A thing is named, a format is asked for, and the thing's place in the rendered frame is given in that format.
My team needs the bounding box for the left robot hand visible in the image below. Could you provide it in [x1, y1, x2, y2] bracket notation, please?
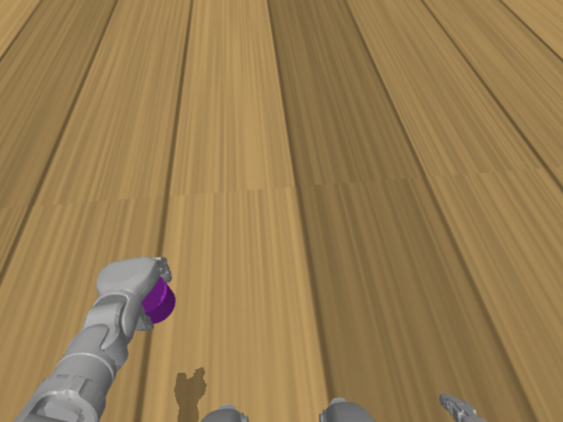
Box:
[96, 256, 172, 331]

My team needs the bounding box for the right robot hand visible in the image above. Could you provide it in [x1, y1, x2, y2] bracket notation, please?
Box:
[439, 393, 486, 422]

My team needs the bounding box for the tin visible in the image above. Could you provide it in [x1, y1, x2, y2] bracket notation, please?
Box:
[142, 277, 176, 324]

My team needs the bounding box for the left robot arm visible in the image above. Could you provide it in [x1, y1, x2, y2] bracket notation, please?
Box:
[13, 289, 142, 422]

